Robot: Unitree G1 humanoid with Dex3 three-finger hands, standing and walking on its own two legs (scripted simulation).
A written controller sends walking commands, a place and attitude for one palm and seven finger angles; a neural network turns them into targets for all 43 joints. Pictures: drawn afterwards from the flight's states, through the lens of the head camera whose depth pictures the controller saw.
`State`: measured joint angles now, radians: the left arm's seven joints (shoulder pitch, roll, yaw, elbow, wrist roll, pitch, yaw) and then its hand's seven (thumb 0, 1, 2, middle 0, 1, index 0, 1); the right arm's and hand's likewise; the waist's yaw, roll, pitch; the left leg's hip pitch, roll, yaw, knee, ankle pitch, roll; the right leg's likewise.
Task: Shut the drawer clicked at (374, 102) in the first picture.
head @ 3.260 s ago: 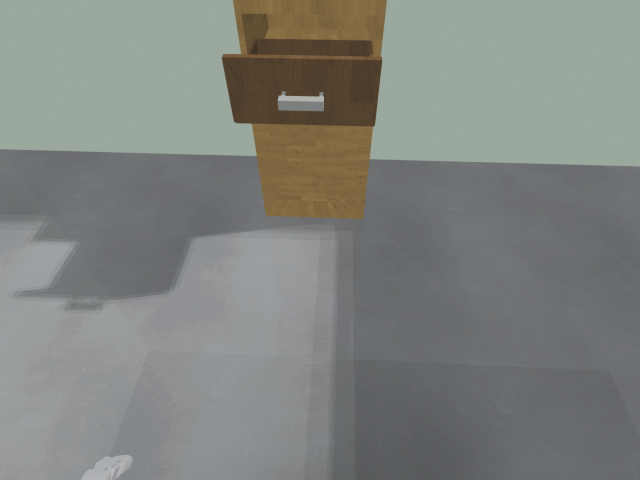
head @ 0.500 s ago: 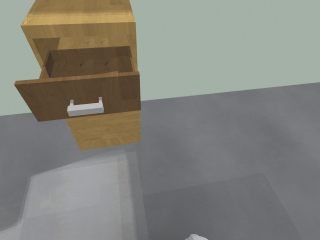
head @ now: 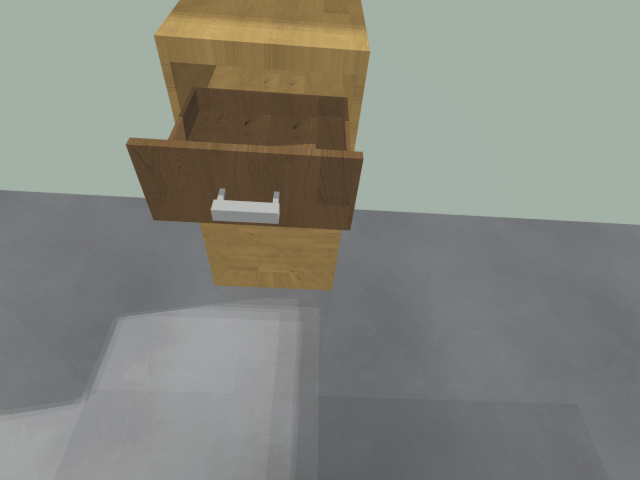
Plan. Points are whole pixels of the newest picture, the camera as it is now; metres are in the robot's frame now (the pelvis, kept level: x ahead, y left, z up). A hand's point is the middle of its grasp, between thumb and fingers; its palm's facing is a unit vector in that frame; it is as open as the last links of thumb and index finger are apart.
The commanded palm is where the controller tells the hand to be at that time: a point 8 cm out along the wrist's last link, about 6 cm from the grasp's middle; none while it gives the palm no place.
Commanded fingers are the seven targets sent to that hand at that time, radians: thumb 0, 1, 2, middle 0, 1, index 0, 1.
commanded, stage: take the last steps up to it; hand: left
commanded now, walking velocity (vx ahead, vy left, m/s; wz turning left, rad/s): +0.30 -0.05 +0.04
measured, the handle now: (247, 203) +0.55 +0.17 -0.01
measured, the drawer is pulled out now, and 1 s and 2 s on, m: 0.29 0.29 0.29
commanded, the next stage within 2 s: come to a stop and stand still in 0.82 s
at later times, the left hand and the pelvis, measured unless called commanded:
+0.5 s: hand (200, 478) +0.15 +0.17 -0.16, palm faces +0.00 -0.99 -0.17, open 7.3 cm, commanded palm none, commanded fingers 0.00 0.90 0.90 -0.20 -0.30 -0.20 -0.30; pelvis +0.10 -0.01 +0.02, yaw -1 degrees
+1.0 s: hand (254, 439) +0.21 +0.11 -0.17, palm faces +0.12 -0.98 -0.15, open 7.3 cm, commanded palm none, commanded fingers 0.00 0.90 0.90 -0.20 -0.30 -0.20 -0.30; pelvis +0.23 -0.06 +0.01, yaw +1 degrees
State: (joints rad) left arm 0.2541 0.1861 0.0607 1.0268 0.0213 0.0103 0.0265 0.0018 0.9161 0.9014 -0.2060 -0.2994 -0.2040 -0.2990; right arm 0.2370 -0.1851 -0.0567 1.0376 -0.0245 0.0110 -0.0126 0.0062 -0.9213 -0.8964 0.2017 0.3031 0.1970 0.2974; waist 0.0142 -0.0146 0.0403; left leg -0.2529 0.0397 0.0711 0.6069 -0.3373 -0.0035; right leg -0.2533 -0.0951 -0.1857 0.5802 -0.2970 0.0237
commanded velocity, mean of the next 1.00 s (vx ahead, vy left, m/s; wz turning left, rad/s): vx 0.19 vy -0.05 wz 0.01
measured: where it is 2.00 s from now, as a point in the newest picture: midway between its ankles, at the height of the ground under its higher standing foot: outside the picture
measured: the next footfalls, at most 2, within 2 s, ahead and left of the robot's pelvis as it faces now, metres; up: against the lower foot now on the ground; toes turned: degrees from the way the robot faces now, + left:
right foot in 0.60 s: +0.27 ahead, -0.16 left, +0.00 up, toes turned -7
left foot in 1.02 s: +0.33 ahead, +0.05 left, +0.00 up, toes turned +8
